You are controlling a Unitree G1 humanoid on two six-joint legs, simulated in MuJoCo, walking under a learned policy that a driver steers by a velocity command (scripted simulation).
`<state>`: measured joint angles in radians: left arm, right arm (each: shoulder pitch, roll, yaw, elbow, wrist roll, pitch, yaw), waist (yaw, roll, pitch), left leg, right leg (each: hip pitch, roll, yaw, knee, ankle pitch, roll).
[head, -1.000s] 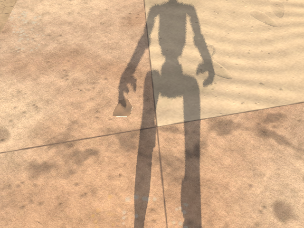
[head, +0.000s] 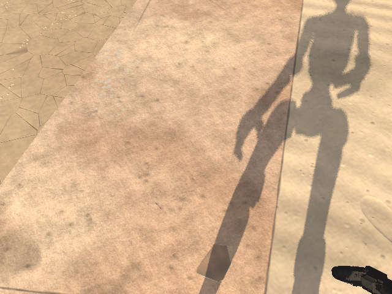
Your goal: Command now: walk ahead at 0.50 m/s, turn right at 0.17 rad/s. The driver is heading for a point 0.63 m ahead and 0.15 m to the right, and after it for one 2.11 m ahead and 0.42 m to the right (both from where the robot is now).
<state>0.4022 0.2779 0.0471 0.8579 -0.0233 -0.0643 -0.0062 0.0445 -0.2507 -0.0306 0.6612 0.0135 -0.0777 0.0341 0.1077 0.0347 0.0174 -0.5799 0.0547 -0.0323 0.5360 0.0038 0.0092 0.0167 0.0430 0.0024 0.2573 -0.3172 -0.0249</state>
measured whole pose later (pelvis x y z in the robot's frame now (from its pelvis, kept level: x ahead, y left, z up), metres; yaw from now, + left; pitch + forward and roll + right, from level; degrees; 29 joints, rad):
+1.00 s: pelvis +0.51 -0.11 +0.00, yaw -26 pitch +1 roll -2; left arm 0.28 0.27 0.05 0.75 0.01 -0.05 0.01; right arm 0.09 -0.27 -0.04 0.76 0.00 -0.09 0.04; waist 0.05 0.05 0.03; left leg -0.58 0.04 -0.03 0.55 0.09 0.00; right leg -0.06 0.11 0.06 0.36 -0.31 -0.07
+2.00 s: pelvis +0.61 -0.14 +0.00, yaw +1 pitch +1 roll +0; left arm 0.20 0.31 0.06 0.77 0.00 0.02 0.02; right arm 0.14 -0.23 -0.03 0.66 -0.02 0.02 0.00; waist 0.03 -0.04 0.03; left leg -0.25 -0.03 -0.01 0.49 -0.26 0.03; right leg -0.38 -0.07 0.00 0.84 -0.51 0.08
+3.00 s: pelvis +0.66 -0.16 +0.01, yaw -20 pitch +1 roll +0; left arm 0.21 0.31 0.06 0.71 -0.01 -0.05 0.00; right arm 0.38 -0.25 -0.05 0.87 0.01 -0.08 0.00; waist -0.05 -0.04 0.00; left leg -0.07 -0.01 -0.02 0.31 -0.27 0.03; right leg -0.54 -0.02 0.03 0.95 -0.27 -0.01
